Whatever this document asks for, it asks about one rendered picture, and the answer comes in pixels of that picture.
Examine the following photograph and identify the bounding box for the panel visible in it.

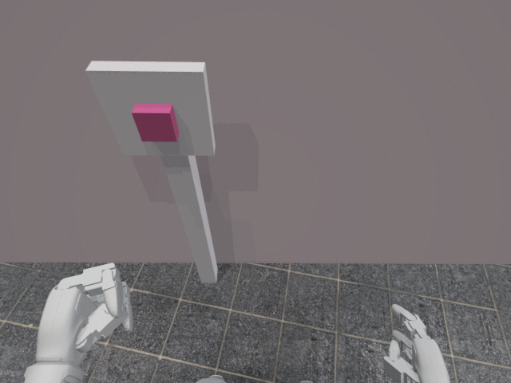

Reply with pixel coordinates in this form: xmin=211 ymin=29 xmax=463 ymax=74
xmin=86 ymin=61 xmax=218 ymax=283

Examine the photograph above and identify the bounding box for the right robot hand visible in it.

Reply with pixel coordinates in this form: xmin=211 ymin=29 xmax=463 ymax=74
xmin=384 ymin=304 xmax=450 ymax=383

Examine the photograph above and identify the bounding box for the robot left forearm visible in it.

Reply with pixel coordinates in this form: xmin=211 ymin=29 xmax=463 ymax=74
xmin=24 ymin=361 xmax=84 ymax=383

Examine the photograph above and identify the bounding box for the button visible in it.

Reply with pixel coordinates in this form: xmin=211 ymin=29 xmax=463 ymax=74
xmin=132 ymin=104 xmax=179 ymax=142

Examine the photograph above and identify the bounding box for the left robot hand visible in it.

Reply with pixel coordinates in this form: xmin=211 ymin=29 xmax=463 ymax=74
xmin=36 ymin=263 xmax=133 ymax=365

